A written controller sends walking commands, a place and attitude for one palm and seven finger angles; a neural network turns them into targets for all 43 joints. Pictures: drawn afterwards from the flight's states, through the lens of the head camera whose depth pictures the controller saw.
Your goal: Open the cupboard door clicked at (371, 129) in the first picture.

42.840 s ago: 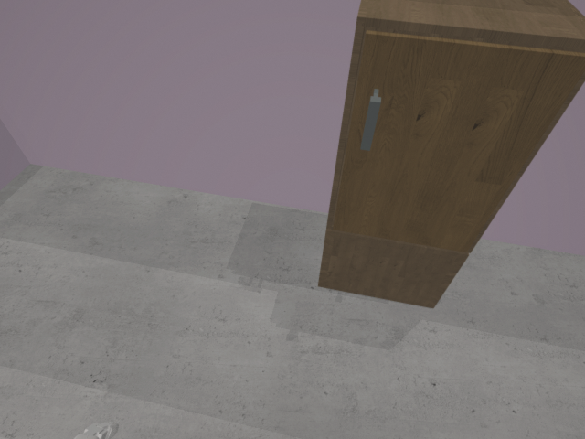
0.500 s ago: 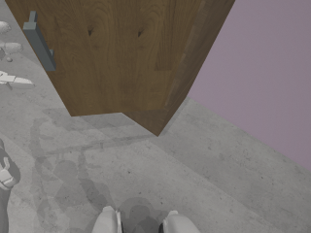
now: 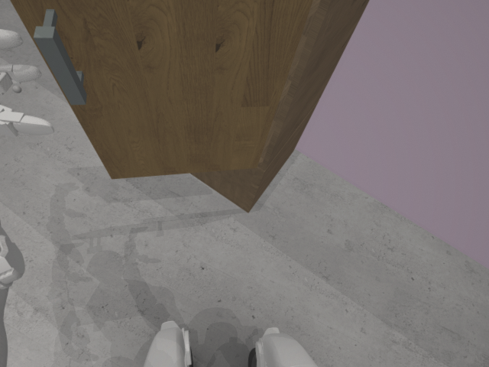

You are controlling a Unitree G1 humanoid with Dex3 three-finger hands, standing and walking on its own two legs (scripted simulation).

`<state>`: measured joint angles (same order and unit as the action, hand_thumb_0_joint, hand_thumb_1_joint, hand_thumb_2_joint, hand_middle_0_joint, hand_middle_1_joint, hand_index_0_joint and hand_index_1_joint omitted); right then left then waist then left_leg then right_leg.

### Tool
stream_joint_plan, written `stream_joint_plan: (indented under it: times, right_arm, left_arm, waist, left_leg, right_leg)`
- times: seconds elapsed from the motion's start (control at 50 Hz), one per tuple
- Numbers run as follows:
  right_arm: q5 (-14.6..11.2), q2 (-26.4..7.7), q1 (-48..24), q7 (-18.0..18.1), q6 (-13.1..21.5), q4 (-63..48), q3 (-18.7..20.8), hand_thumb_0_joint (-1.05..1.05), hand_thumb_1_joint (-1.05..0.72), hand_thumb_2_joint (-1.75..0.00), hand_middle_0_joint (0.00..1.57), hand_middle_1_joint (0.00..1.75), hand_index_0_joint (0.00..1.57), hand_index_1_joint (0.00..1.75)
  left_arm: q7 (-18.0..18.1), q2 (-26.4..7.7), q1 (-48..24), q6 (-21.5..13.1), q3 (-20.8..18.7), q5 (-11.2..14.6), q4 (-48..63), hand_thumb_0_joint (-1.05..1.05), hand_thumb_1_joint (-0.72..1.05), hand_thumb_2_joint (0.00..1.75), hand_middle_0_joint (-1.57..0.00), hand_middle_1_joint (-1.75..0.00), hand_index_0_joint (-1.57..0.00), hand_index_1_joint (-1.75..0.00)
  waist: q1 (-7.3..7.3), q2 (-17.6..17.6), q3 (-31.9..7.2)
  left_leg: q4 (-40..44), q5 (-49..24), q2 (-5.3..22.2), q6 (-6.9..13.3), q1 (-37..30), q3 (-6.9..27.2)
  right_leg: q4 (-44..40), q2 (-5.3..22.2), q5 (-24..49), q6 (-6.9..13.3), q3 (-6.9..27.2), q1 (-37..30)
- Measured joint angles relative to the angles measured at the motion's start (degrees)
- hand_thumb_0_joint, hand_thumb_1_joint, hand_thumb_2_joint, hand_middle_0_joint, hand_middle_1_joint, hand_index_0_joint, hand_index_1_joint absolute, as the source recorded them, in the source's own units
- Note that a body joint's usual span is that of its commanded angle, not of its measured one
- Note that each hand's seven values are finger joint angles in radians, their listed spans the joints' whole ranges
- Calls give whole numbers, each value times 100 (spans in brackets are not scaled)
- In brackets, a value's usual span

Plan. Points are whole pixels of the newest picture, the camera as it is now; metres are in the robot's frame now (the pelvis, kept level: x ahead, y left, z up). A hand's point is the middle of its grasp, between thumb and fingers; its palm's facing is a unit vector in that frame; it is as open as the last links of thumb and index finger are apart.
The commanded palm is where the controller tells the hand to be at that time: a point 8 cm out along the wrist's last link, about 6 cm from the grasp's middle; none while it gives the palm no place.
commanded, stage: move the hooked fingers beside the handle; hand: left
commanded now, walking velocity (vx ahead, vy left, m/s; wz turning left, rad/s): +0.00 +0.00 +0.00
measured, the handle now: (65, 60) +0.56 +0.24 +0.10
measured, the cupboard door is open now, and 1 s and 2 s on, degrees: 43 43 43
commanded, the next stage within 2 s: slide the fingers in behind the handle in 0.12 s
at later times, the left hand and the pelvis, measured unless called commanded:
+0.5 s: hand (30, 86) +0.51 +0.28 +0.10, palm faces +0.08 -1.00 +0.01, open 14.0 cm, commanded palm +0.50 +0.31 +0.10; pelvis +0.01 +0.01 +0.00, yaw -1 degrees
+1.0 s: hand (62, 86) +0.51 +0.24 +0.10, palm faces +0.09 -1.00 +0.01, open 14.0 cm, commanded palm +0.49 +0.28 +0.10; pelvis +0.01 +0.00 +0.00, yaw +0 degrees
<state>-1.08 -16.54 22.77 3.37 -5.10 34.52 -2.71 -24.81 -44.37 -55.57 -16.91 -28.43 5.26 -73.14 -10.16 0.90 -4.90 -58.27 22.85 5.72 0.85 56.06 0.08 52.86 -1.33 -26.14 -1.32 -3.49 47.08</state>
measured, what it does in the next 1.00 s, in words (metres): stands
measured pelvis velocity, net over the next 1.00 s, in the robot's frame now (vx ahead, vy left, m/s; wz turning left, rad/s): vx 0.01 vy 0.00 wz -0.01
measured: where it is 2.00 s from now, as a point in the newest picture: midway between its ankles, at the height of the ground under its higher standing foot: outside the picture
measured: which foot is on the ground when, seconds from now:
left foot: down 0.00-1.00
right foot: down 0.00-1.00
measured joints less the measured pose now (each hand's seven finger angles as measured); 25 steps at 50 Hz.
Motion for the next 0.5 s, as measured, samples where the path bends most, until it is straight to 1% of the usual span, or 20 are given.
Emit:
stream_joint_plan:
  times: [0.06, 0.16, 0.22, 0.28, 0.34, 0.38, 0.44, 0.5]
  right_arm:
    - [-5, -19, 47, 16, 1, -9, -26, 1, -90, -90, 21, 30, 20, 30]
    - [10, -4, 75, 29, 45, 41, -44, 1, -90, -90, 21, 30, 20, 30]
    - [27, 19, 109, 16, 37, 86, -15, 1, -90, -90, 21, 30, 20, 30]
    - [10, 26, 140, 8, 1, 102, -23, 1, -90, -90, 21, 30, 20, 30]
    - [8, 35, 168, 0, -5, 84, -30, 1, -90, -90, 21, 30, 20, 30]
    - [23, 49, 175, -11, 5, 64, -24, 1, -90, -90, 21, 30, 20, 30]
    - [61, 77, 171, -53, 29, 53, 2, 1, -90, -90, 21, 30, 20, 30]
    - [83, 109, 153, -103, 34, 67, 28, 1, -90, -90, 21, 30, 20, 30]
  left_arm:
    - [-22, -81, 11, 35, -54, 6, -80, -2, -50, 30, -30, -120, -30, -120]
    - [-17, -223, -96, -117, -222, -12, -50, -2, -50, 30, -30, -120, -30, -120]
    - [-39, -217, -106, -176, -194, 6, 108, -2, -50, 30, -30, -120, -30, -120]
    - [-122, -191, -120, -69, -115, 73, 61, -2, -50, 30, -29, -120, -30, -120]
    - [-145, -112, -84, 101, -77, 75, 34, -2, -50, 30, -29, -119, -30, -120]
    - [-85, -36, -25, 127, -64, 47, 85, -2, -50, 30, -29, -120, -30, -120]
    - [71, 133, 96, 21, -88, 19, 300, -2, -50, 30, -30, -120, -30, -120]
    - [229, 289, 195, -88, -74, 47, 427, -2, -50, 30, -30, -120, -30, -120]
  waist:
    - [-17, 12, 19]
    - [-68, -7, 57]
    - [-64, -4, 48]
    - [-49, 8, 34]
    - [-42, 24, 7]
    - [-40, 24, -7]
    - [-28, 21, -32]
    - [-8, 12, -59]
  left_leg:
    - [-2, -6, 13, 1, 35, -17]
    - [-105, 18, 42, -9, 200, 3]
    - [-130, 30, 47, -13, 251, 9]
    - [-109, 39, 45, -1, 229, -2]
    - [-72, 40, 33, 13, 199, -13]
    - [-54, 44, 28, 19, 176, -24]
    - [-47, 62, 28, 23, 144, -38]
    - [-42, 86, 23, 26, 87, -52]
  right_leg:
    - [13, -10, 8, -2, 19, 50]
    - [108, -39, -11, 8, 11, 211]
    - [119, -45, -17, 11, 9, 256]
    - [84, -43, -13, 0, 19, 231]
    - [34, -33, -5, -15, 28, 196]
    - [9, -28, -2, -22, 38, 173]
    - [-12, -26, -7, -31, 52, 141]
    - [-24, -20, -23, -36, 65, 85]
